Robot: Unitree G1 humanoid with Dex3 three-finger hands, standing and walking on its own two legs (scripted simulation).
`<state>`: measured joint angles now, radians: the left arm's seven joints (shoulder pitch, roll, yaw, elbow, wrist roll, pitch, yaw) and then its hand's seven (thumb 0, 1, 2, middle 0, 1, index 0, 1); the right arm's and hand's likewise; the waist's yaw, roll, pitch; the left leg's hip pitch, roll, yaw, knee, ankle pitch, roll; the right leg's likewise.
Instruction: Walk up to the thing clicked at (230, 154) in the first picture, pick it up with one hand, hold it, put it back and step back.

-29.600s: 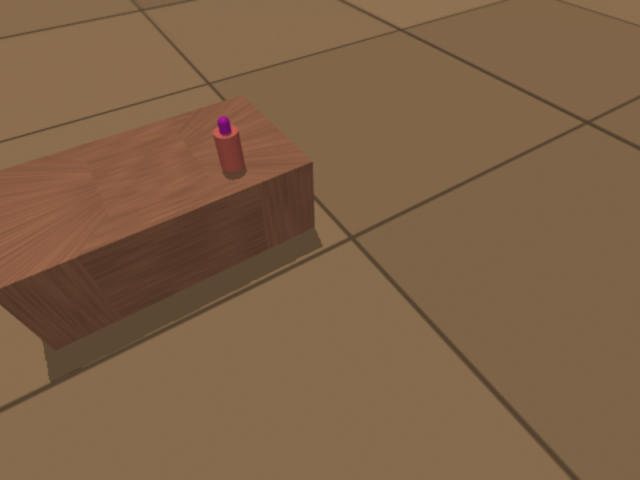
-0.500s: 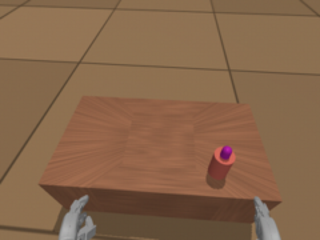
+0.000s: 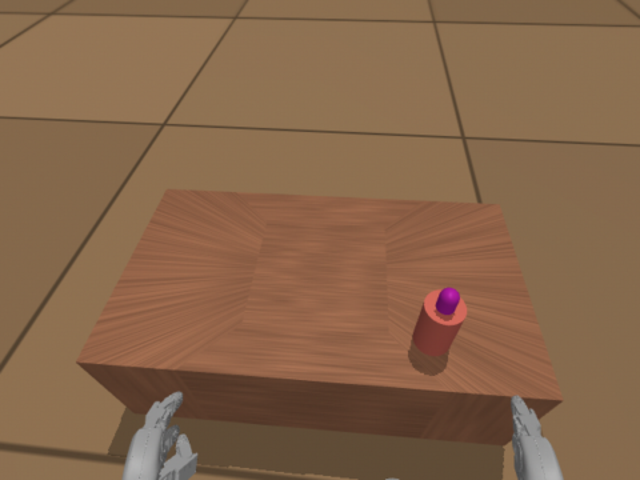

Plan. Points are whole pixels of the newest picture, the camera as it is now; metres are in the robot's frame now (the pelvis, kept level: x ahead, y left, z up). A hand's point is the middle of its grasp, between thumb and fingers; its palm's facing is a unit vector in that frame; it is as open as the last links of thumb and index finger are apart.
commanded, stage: home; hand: right
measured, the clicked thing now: (440, 317) +0.51 -0.23 -0.27
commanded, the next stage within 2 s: stand in 1.14 s
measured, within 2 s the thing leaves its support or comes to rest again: neither
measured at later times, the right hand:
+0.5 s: hand (482, 465) +0.18 -0.18 -0.06, palm faces +0.14 +0.95 -0.27, open 17.6 cm
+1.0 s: hand (479, 465) +0.18 -0.18 -0.06, palm faces +0.14 +0.95 -0.27, open 17.6 cm
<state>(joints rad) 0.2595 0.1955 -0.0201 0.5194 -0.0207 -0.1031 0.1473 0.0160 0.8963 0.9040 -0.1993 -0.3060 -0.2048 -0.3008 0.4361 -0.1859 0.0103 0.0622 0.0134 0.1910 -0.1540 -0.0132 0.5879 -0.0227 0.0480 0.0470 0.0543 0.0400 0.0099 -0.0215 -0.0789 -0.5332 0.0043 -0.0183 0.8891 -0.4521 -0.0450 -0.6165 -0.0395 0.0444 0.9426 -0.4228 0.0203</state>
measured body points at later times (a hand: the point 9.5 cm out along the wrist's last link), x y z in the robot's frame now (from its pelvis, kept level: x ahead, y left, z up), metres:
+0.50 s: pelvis +0.01 +0.00 +0.00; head +0.03 +0.00 +0.45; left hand +0.17 +0.24 -0.07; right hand +0.17 -0.23 -0.04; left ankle +0.00 +0.15 -0.69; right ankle +0.03 -0.13 -0.69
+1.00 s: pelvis +0.01 +0.01 +0.00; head +0.02 +0.00 +0.45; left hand +0.17 +0.25 -0.07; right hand +0.16 -0.22 -0.04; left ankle +0.00 +0.15 -0.69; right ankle +0.03 -0.13 -0.69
